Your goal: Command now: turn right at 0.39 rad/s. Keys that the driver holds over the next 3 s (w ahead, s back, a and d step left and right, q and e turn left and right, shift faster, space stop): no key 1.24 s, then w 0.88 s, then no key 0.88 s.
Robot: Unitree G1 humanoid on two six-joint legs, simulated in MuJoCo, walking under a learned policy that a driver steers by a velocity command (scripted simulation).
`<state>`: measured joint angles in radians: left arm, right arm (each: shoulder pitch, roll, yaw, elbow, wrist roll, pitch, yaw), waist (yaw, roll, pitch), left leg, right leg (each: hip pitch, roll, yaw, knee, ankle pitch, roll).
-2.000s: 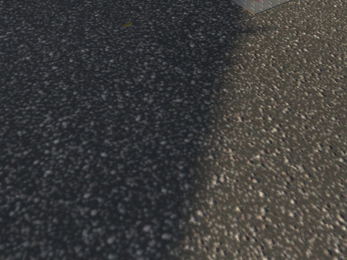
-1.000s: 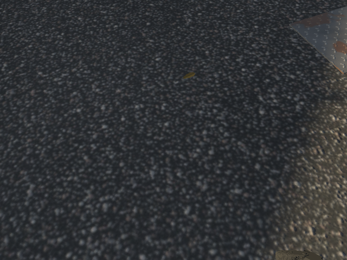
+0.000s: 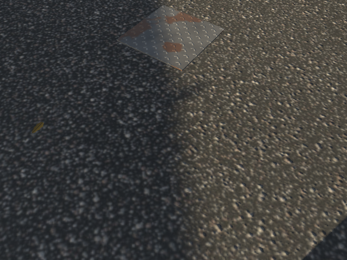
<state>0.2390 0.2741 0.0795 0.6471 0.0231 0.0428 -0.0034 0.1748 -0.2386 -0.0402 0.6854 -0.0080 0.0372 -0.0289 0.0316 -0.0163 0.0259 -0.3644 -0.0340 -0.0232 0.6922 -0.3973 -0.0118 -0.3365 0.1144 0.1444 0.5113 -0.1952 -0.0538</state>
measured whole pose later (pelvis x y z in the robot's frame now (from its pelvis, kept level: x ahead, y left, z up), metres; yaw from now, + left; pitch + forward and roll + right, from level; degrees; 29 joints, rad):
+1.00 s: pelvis -0.02 -0.01 +0.01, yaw -3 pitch -2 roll +0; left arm 0.25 0.21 0.01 0.98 0.01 -0.01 0.04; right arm 0.26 -0.21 -0.02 0.97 -0.01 0.00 -0.03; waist -0.01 0.01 0.03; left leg -0.18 0.00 0.00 0.38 -0.17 0.00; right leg -0.11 0.06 0.05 0.37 -0.23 -0.04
